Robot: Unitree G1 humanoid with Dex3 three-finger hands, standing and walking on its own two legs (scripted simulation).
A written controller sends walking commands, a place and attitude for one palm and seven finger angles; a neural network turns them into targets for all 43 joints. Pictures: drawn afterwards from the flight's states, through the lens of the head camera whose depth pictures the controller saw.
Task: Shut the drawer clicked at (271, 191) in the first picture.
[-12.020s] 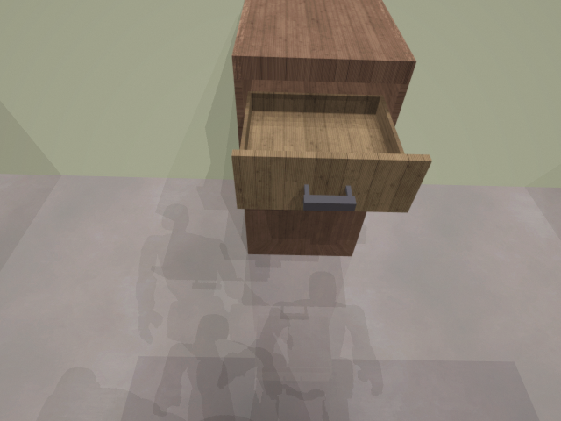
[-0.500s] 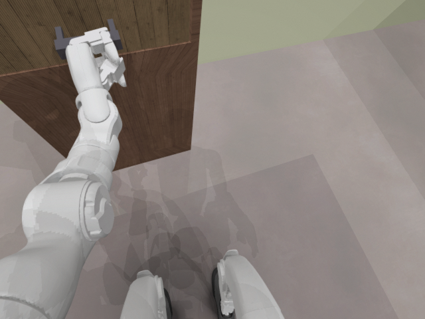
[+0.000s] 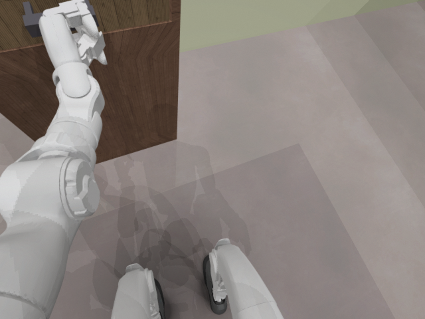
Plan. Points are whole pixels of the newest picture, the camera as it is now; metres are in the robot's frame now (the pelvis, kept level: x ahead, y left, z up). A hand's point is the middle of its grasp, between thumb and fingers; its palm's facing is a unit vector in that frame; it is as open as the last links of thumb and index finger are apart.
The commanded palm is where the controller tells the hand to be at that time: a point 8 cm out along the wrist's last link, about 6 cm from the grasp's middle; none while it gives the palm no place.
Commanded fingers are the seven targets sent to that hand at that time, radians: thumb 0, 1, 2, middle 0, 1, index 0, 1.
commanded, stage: pull the fist back off the drawer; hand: left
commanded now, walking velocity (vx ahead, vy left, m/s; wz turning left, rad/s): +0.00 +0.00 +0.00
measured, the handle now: (60, 12) +0.66 +0.13 +0.07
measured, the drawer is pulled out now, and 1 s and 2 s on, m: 0.00 0.00 0.00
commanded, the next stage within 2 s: draw the hand back to the body in 0.48 s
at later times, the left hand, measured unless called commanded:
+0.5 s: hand (98, 48) +0.58 +0.08 +0.07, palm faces +0.18 -0.98 -0.02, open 3.3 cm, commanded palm +0.54 +0.12 +0.07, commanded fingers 0.00 0.90 0.90 -1.40 -1.60 -1.40 -1.60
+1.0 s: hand (30, 83) +0.46 +0.14 +0.14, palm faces +0.17 -0.99 -0.03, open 3.3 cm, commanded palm +0.41 +0.18 +0.15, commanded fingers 0.00 0.90 0.90 -1.40 -1.60 -1.40 -1.60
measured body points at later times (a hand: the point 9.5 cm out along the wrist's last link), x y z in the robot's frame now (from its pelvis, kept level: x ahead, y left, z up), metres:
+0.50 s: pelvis +0.04 +0.00 +0.02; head +0.20 +0.00 +0.44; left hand +0.56 +0.13 +0.07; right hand +0.02 -0.25 -0.10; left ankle +0.04 +0.11 -0.62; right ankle +0.07 -0.12 -0.62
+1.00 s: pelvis +0.08 +0.00 +0.08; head +0.15 +0.00 +0.52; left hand +0.45 +0.19 +0.15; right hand +0.19 -0.25 -0.04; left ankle +0.04 +0.11 -0.62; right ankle +0.07 -0.12 -0.62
